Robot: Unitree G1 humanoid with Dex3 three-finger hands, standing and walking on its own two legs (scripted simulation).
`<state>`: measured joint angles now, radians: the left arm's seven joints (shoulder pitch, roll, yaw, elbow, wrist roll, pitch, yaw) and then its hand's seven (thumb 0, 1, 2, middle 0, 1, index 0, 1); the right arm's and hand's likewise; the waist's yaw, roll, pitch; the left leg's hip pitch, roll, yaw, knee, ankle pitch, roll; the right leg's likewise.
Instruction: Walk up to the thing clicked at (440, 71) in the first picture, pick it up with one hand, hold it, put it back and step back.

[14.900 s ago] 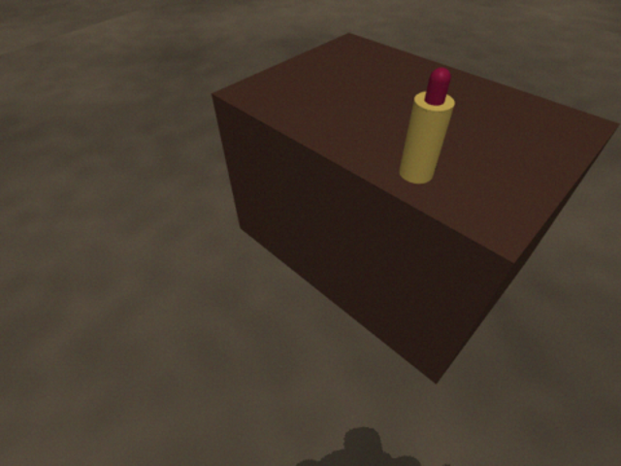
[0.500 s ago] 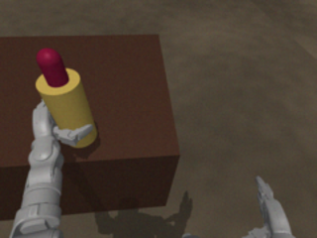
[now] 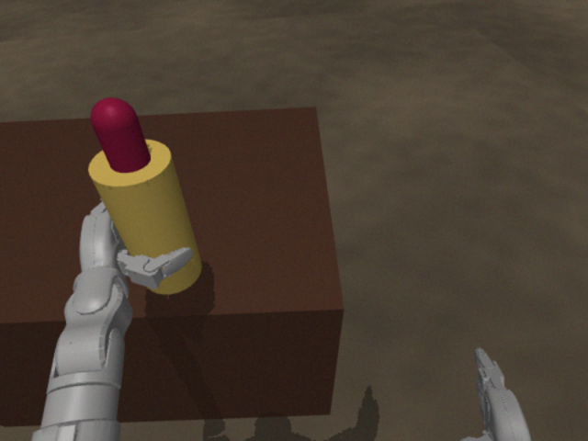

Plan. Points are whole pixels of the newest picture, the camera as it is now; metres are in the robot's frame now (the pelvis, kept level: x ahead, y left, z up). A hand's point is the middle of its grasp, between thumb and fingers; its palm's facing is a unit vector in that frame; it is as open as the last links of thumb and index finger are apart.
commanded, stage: lift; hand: left
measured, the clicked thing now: (147, 204) +0.37 +0.17 +0.18
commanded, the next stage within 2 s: hold in 0.48 s
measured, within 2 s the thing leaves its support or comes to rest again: neither
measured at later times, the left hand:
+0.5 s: hand (136, 238) +0.33 +0.18 +0.17, palm faces +0.18 -0.98 -0.04, open 11.5 cm
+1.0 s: hand (123, 233) +0.32 +0.18 +0.19, palm faces +0.17 -0.98 -0.04, open 11.5 cm
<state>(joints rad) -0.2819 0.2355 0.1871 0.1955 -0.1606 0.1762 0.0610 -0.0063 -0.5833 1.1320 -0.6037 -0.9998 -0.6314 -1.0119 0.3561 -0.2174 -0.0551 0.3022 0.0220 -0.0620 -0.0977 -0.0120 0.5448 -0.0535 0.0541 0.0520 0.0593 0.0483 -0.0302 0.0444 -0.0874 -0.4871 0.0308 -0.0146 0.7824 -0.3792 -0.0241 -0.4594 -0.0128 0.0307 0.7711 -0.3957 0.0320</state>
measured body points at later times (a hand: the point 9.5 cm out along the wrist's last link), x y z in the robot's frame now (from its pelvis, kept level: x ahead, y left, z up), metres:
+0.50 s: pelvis -0.01 +0.00 +0.01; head -0.02 -0.02 +0.46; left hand +0.32 +0.23 +0.17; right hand +0.16 -0.26 -0.06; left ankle +0.01 +0.13 -0.71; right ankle +0.00 -0.14 -0.71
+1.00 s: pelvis +0.00 +0.00 +0.01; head -0.02 -0.02 +0.46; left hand +0.31 +0.23 +0.20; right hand +0.17 -0.24 -0.05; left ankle +0.01 +0.13 -0.71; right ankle +0.00 -0.14 -0.71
